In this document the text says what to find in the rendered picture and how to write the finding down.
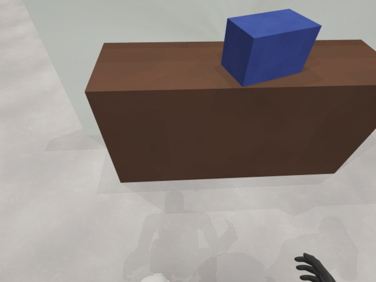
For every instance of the right robot hand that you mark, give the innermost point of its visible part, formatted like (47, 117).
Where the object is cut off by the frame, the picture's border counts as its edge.
(322, 275)

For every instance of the carton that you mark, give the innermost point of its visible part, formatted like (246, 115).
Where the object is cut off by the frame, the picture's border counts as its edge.
(266, 46)

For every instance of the pedestal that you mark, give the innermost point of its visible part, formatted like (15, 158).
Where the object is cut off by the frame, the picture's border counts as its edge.
(170, 111)

